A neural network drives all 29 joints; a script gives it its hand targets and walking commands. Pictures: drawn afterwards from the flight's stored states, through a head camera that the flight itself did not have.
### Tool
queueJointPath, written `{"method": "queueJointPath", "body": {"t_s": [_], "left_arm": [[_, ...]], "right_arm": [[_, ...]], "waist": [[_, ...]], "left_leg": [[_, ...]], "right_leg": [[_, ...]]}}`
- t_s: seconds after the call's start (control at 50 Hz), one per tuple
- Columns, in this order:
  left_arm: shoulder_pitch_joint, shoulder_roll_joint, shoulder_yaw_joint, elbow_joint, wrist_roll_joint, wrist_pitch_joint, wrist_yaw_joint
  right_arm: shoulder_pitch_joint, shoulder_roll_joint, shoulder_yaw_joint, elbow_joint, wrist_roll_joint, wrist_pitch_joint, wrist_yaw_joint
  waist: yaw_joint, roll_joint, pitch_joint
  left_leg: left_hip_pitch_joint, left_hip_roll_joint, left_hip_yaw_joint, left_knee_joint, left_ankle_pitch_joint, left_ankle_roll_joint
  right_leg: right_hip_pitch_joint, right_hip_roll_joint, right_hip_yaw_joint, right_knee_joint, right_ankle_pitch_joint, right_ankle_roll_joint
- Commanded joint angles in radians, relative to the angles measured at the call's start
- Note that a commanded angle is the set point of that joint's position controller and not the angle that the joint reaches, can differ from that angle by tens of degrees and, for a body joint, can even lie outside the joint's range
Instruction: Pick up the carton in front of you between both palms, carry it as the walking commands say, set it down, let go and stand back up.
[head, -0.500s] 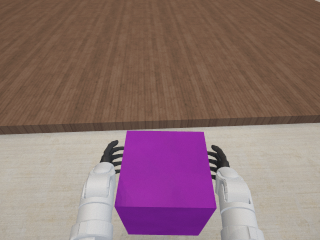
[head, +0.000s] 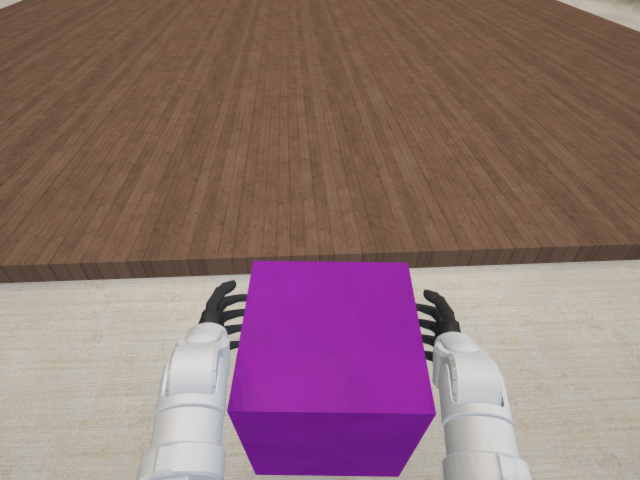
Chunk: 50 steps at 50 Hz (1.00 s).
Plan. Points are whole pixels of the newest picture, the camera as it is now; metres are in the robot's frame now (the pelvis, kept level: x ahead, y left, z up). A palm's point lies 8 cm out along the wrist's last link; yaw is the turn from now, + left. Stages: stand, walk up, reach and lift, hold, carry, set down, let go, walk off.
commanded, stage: hold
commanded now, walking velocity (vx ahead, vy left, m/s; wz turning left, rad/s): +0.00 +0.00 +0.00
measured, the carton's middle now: (328, 373) +0.28 +0.00 -0.03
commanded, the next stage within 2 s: carry in 0.78 s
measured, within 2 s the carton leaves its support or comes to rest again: neither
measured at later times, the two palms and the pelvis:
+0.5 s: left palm (214, 334) +0.29 +0.15 +0.05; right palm (447, 343) +0.29 -0.15 +0.05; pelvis +0.00 +0.00 +0.00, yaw +0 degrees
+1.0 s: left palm (204, 315) +0.31 +0.17 +0.06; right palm (432, 318) +0.31 -0.13 +0.06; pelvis +0.03 +0.01 -0.01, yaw +2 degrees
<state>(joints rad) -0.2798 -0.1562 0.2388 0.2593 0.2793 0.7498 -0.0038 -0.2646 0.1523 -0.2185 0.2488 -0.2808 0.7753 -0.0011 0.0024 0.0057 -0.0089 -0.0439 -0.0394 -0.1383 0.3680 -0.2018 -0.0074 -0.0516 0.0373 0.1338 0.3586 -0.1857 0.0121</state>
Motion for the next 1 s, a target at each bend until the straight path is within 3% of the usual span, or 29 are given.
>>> {"method": "queueJointPath", "body": {"t_s": [0.0,0.22,0.74,0.76,0.8,0.82,0.84,0.88,0.92,0.96,0.98], "left_arm": [[-0.481,-0.94,-0.529,0.006,-0.256,-0.016,-0.248],[-0.533,-0.945,-0.512,0.05,-0.245,-0.025,-0.254],[-0.446,-0.929,-0.534,-0.016,-0.259,-0.016,-0.245],[-0.454,-0.929,-0.55,-0.026,-0.266,-0.014,-0.245],[-0.453,-0.929,-0.57,-0.058,-0.281,-0.01,-0.239],[-0.463,-0.933,-0.595,-0.091,-0.295,-0.005,-0.233],[-0.466,-0.935,-0.621,-0.124,-0.309,0.002,-0.226],[-0.451,-0.923,-0.674,-0.195,-0.342,0.029,-0.209],[-0.426,-0.891,-0.72,-0.267,-0.372,0.076,-0.19],[-0.437,-0.868,-0.767,-0.335,-0.406,0.137,-0.175],[-0.445,-0.856,-0.786,-0.366,-0.424,0.17,-0.17]], "right_arm": [[-0.548,0.917,0.53,-0.05,0.27,-0.046,0.249],[-0.603,0.935,0.52,-0.008,0.264,-0.052,0.25],[-0.51,0.92,0.537,-0.07,0.278,-0.044,0.241],[-0.527,0.91,0.539,-0.076,0.279,-0.042,0.241],[-0.529,0.923,0.57,-0.113,0.303,-0.041,0.237],[-0.543,0.924,0.596,-0.144,0.32,-0.036,0.234],[-0.557,0.922,0.623,-0.179,0.337,-0.029,0.23],[-0.55,0.915,0.678,-0.241,0.376,-0.001,0.22],[-0.539,0.896,0.735,-0.307,0.416,0.045,0.21],[-0.552,0.869,0.77,-0.361,0.454,0.104,0.2],[-0.538,0.849,0.779,-0.375,0.466,0.136,0.194]], "waist": [[-0.003,0.001,-0.173],[0.001,-0.004,-0.188],[0.0,0.0,-0.208],[-0.001,-0.03,-0.19],[-0.001,-0.032,-0.187],[0.0,-0.035,-0.172],[0.002,-0.046,-0.165],[0.005,-0.093,-0.237],[0.006,-0.14,-0.285],[0.007,-0.082,-0.258],[-0.001,0.033,-0.236]], "left_leg": [[-0.017,-0.046,0.067,-0.059,0.1,-0.01],[-0.031,-0.046,0.074,-0.051,0.051,-0.005],[0.013,-0.05,0.065,-0.054,0.196,-0.009],[-0.119,0.119,0.043,0.031,0.045,0.007],[-0.203,0.093,0.009,0.002,-0.372,0.021],[-0.251,0.083,0.016,0.015,-0.478,0.023],[-0.277,0.081,0.038,0.053,-0.446,0.017],[-0.282,0.055,0.125,0.17,-0.255,0.003],[-0.276,0.027,0.187,0.158,-0.218,0.005],[-0.199,0.062,0.152,0.063,-0.281,0.028],[-0.13,0.153,0.022,-0.014,-0.359,0.058]], "right_leg": [[0.037,0.054,-0.07,-0.045,0.08,0.001],[0.031,0.049,-0.072,-0.04,0.04,0.003],[0.071,0.057,-0.063,-0.044,0.18,0.007],[-0.055,-0.117,-0.038,0.036,0.031,-0.011],[-0.151,-0.115,0.011,-0.026,-0.408,-0.027],[-0.18,-0.12,0.025,-0.039,-0.534,-0.035],[-0.188,-0.137,0.044,-0.044,-0.528,-0.045],[-0.144,-0.184,0.076,-0.059,-0.43,-0.078],[-0.131,-0.219,0.095,-0.064,-0.439,-0.107],[-0.241,-0.192,0.026,0.002,-0.471,-0.086],[-0.345,-0.138,-0.066,0.133,-0.421,-0.049]]}}
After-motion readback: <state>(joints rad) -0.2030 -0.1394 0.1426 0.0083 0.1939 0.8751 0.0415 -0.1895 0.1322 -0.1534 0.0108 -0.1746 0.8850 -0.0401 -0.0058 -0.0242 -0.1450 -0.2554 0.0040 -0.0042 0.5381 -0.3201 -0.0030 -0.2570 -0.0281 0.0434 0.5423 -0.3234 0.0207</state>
